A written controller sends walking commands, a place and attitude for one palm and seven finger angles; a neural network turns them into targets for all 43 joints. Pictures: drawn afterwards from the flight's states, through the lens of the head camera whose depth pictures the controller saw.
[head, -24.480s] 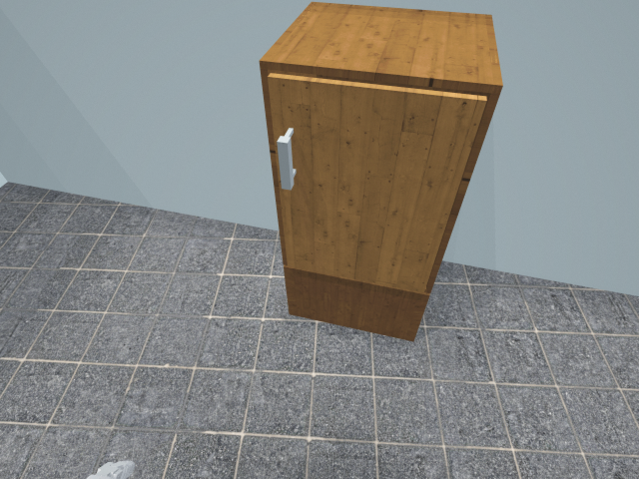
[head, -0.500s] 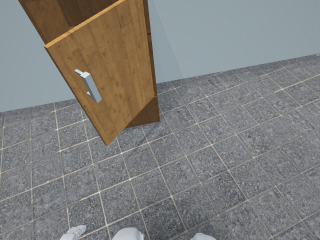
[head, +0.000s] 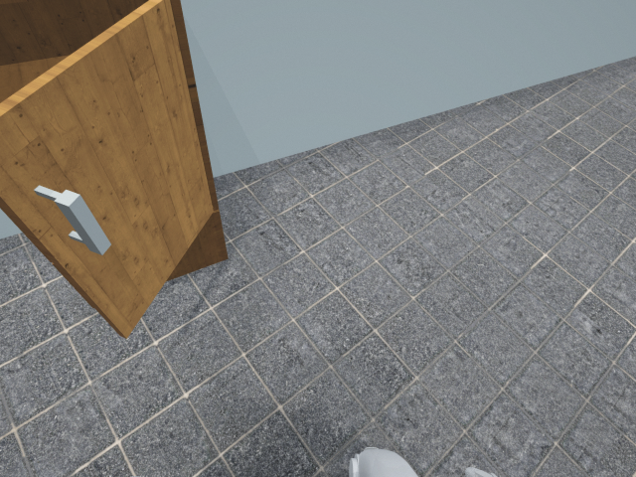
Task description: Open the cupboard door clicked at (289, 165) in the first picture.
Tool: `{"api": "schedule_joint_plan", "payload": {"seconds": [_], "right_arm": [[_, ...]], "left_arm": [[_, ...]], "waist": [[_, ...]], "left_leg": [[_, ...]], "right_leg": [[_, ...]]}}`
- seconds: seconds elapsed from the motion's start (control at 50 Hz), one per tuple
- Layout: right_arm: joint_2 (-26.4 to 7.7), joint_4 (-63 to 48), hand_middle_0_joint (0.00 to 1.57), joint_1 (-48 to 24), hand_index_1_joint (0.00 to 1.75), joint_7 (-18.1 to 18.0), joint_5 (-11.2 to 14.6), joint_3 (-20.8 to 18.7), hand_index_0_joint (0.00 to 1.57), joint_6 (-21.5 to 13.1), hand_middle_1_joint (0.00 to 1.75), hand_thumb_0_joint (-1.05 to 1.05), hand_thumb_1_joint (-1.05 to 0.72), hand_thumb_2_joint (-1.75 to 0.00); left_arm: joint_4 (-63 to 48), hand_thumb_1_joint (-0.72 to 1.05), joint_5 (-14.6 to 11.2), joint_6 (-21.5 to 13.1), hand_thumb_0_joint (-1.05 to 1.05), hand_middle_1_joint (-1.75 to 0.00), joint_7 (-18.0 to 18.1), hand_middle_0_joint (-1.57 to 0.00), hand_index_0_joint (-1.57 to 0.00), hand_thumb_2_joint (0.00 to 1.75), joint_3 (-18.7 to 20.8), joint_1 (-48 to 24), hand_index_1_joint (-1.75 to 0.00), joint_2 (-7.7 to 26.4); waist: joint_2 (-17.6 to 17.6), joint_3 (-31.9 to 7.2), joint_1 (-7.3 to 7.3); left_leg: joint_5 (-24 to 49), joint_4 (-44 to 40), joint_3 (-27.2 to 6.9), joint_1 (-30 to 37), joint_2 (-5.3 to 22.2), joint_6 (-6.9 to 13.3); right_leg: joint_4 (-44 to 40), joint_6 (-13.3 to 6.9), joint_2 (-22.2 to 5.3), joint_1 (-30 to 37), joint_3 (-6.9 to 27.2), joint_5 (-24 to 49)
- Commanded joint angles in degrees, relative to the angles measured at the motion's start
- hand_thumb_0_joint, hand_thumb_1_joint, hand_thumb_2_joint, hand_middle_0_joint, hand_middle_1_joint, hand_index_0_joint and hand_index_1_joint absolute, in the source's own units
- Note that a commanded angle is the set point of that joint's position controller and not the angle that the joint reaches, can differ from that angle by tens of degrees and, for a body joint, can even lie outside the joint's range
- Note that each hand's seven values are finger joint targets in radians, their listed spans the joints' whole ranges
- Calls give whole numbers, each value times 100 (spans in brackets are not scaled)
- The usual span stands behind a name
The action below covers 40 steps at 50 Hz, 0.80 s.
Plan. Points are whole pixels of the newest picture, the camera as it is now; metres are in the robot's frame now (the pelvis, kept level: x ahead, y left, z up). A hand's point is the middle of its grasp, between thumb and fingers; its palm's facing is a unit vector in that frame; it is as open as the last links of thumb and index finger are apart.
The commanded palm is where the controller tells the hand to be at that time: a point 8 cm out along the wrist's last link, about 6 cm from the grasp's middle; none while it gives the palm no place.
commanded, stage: walk to a spot facing it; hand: left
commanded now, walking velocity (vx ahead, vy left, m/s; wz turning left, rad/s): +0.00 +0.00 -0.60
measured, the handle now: (73, 220) +0.42 +0.41 -0.03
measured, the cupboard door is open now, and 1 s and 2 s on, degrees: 43 43 43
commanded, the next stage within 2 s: turn to face it in 1.88 s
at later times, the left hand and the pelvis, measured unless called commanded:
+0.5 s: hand (257, 436) +0.18 +0.09 -0.15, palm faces -0.31 -0.91 -0.27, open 7.4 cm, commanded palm none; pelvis +0.01 -0.06 +0.00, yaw -18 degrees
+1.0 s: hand (257, 373) +0.27 +0.11 -0.18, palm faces -0.50 -0.85 -0.18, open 7.4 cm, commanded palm none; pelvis +0.15 -0.06 +0.00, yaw -35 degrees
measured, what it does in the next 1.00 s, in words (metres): walks ahead, turning right: right foot, then left foot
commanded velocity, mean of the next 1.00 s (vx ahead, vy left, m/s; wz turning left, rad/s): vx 0.17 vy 0.00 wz -0.60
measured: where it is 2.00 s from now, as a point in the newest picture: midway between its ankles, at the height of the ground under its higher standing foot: (432, 410)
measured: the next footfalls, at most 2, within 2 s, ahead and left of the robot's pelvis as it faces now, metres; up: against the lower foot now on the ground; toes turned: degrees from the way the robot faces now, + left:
right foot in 0.30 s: +0.04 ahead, -0.14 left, +0.00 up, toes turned -17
left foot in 0.84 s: +0.20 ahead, +0.03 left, +0.00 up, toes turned -28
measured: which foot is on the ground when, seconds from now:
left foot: down 0.00-0.30, up 0.32-0.82, down 0.84-1.00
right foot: up 0.00-0.28, down 0.30-0.82, up 0.84-1.00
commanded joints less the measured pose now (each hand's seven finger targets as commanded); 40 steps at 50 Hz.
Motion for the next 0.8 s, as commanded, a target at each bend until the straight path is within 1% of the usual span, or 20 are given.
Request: {"api": "schedule_joint_plan", "payload": {"seconds": [0.0,0.1,0.18,0.2,0.22,0.24,0.26,0.28,0.3,0.32,0.34,0.38,0.42,0.52,0.6,0.66,0.7,0.74,0.76,0.78], "right_arm": [[-1094,-227,20,584,30,-72,24,-310,20,-125,30,0,-90,-90],[-1148,25,20,1023,30,-25,-13,-365,20,-105,30,0,-90,-90],[-1313,113,20,1046,30,30,-39,-446,20,-74,30,0,-90,-90],[-1333,102,20,987,30,50,-32,-461,20,-68,30,0,-90,-90],[-1362,79,20,856,30,57,-12,-468,20,-59,30,0,-90,-90],[-1353,29,20,755,30,83,43,-478,20,-55,30,0,-90,-90],[-998,-116,20,708,30,127,134,-422,20,-40,30,0,-90,-90],[-859,-335,20,323,30,109,119,-359,20,21,30,0,-90,-90],[-1003,-290,20,367,30,69,115,-392,20,101,30,0,-90,-90],[-924,-147,20,279,30,72,118,-411,20,143,30,0,-90,-90],[-903,-74,20,285,30,97,112,-421,20,175,30,0,-90,-90],[-858,7,20,309,30,145,72,-444,20,223,30,0,-90,-90],[-813,91,20,451,30,159,59,-458,20,227,30,0,-90,-90],[-818,-71,20,77,30,187,4,-488,20,136,30,0,-90,-90],[-807,-317,20,-492,30,211,28,-502,20,-16,30,0,-90,-90],[-740,-427,20,-664,30,224,52,-484,20,-119,30,0,-90,-90],[-693,-468,20,-659,30,224,81,-465,20,-202,30,0,-90,-90],[-681,-387,20,-336,30,200,92,-439,20,-278,30,0,-90,-90],[-739,-262,20,49,30,173,95,-445,20,-320,30,0,-90,-90],[-985,-63,20,642,30,94,89,-480,20,-376,30,0,-90,-90]], "left_arm": [[-450,90,-40,-89,0,-30,-52,-20,-20,90,-15,2,-30,155],[-599,90,-48,-88,0,-30,-83,-20,-20,90,-113,-586,-30,67],[-655,90,-57,-116,0,-30,-82,-20,-20,90,-154,-752,-30,51],[-636,90,-58,-132,0,-30,-68,-20,-20,90,-142,-616,-30,121],[-562,90,-66,-150,0,-30,-56,-20,-20,90,-119,-344,-30,182],[-417,90,-46,-192,0,-30,-27,-20,-20,90,-75,136,-30,371],[-280,90,16,-258,0,-30,70,-20,-20,90,56,637,-30,993],[-180,90,-72,-255,0,-30,151,-20,-20,90,148,948,-30,1422],[-195,90,-110,-248,0,-30,227,-20,-20,90,129,861,-30,1292],[-300,90,-100,-237,0,-30,276,-20,-20,90,92,484,-30,1016],[-420,90,-96,-209,0,-30,288,-20,-20,90,60,65,-30,890],[-538,90,-96,-242,0,-30,266,-20,-20,90,-6,-233,-30,686],[-548,90,-85,-287,0,-30,245,-20,-20,90,-7,-231,-30,668],[-424,90,-83,-374,0,-30,165,-20,-20,90,51,263,-30,649],[-304,90,-46,-463,0,-30,129,-20,-20,90,99,654,-30,616],[-272,90,-39,-498,0,-30,114,-20,-20,90,139,767,-30,679],[-259,90,-12,-506,0,-30,122,-20,-20,90,155,763,-30,655],[-287,90,-40,-498,0,-30,106,-20,-20,90,155,584,-30,676],[-315,90,-63,-492,0,-30,103,-20,-20,90,152,388,-30,635],[-378,90,-82,-507,0,-30,82,-20,-20,90,95,255,-30,401]], "waist": [[1204,-885,-244],[1342,-710,-446],[1509,-641,-488],[1434,-656,-396],[1288,-760,-206],[772,-984,65],[-834,-1283,287],[-1622,-1193,447],[-1119,-1149,357],[-1016,-851,221],[-919,-609,36],[-696,-378,-170],[-534,-548,-244],[-440,-604,-67],[-558,-461,137],[-526,-424,161],[-550,-474,145],[-523,-561,-42],[-429,-627,-285],[137,-833,-573]], "left_leg": [[4242,-659,-324,1415,1259,388],[3987,-630,-77,1436,1443,477],[3577,-465,53,1076,1650,474],[3470,-312,100,968,1664,394],[3148,17,223,740,1625,237],[2756,739,459,281,1426,0],[682,2067,968,-1038,807,-369],[-2234,3321,538,-1956,110,-554],[-1976,3747,-248,-2037,281,-485],[-1547,3872,-378,-2104,388,-478],[-1124,3945,-394,-2132,409,-529],[-584,3809,-424,-1849,345,-593],[-302,3593,-407,-1687,244,-620],[-168,3076,-432,-2030,135,-666],[-431,2406,-492,-2208,42,-620],[-545,1910,-488,-2057,-90,-553],[-697,1340,-506,-1629,-196,-488],[-392,507,-398,-653,-369,-431],[17,-108,-380,293,-387,-420],[11,-723,-590,1680,-48,-344]], "right_leg": [[250,94,-259,-633,-215,403],[-1161,16,-373,-233,-504,312],[-2332,-185,-265,574,-710,149],[-2732,-247,-239,856,-715,345],[-3317,-315,-228,1410,-699,869],[-4031,-420,-272,2350,-610,1745],[-4431,-870,-1552,3546,1024,3194],[-4450,-1530,-2510,3459,2328,5054],[-4460,-1731,-2520,3233,2083,4559],[-4616,-1591,-2084,2739,1889,3508],[-4723,-1463,-1821,2443,1698,2883],[-4863,-1258,-1472,1776,1368,2557],[-4851,-1183,-1265,1802,1212,2488],[-5174,-1284,-1182,2246,1781,887],[-5212,-1516,-1261,2495,2340,613],[-5174,-1637,-1290,2468,2576,674],[-4994,-1634,-1258,2323,2699,891],[-4717,-1490,-1034,1794,2513,1044],[-4417,-1307,-840,1129,2315,882],[-3810,-1019,-418,160,1902,650]]}}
